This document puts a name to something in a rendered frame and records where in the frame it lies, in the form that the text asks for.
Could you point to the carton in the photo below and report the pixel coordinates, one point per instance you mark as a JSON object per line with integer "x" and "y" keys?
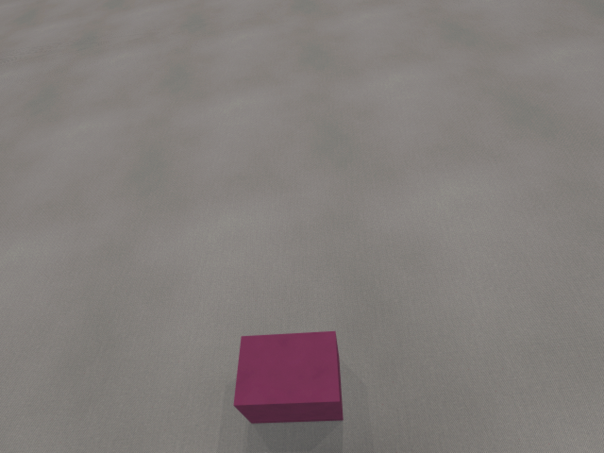
{"x": 291, "y": 377}

